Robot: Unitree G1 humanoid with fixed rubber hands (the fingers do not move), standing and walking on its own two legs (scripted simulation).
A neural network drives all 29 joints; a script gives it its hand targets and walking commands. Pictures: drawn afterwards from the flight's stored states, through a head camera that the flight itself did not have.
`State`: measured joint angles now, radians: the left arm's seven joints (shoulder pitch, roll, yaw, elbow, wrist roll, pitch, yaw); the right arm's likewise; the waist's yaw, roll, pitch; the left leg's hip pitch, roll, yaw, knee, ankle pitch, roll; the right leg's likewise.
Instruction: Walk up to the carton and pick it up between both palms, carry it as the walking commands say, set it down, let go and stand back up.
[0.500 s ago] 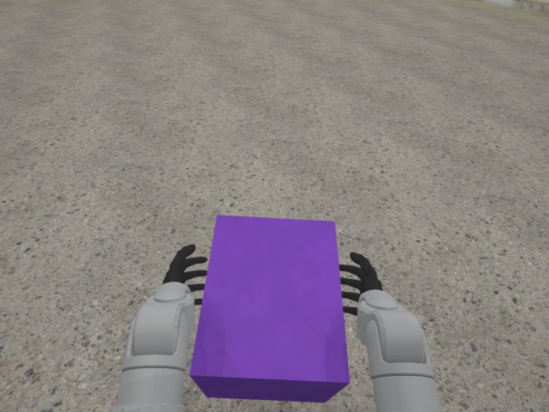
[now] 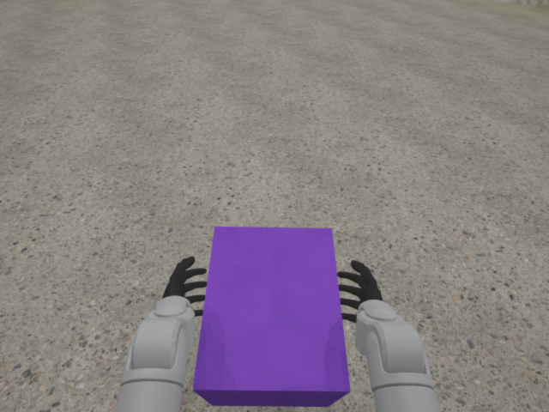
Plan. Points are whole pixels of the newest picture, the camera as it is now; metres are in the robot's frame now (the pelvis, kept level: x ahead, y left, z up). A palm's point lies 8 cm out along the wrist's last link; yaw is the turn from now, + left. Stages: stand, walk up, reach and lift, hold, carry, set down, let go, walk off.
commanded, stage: carry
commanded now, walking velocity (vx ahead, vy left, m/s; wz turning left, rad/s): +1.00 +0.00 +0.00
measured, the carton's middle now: (271, 317) +0.32 +0.00 -0.05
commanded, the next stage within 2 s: none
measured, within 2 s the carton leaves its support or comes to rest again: neither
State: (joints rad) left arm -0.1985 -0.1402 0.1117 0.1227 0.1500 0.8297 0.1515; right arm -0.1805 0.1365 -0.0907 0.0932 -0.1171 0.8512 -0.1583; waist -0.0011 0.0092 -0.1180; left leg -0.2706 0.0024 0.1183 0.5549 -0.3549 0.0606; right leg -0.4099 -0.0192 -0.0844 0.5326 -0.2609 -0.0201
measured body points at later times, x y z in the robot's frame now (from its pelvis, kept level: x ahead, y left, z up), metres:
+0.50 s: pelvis +0.21 -0.03 +0.00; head +0.22 -0.03 +0.45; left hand +0.52 +0.11 +0.07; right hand +0.51 -0.18 +0.07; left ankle +0.36 +0.08 -0.70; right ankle +0.06 -0.14 -0.73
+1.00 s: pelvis +0.38 -0.02 +0.01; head +0.38 -0.02 +0.46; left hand +0.69 +0.10 +0.09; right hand +0.67 -0.18 +0.09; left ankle +0.40 +0.07 -0.73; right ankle +0.25 -0.11 -0.72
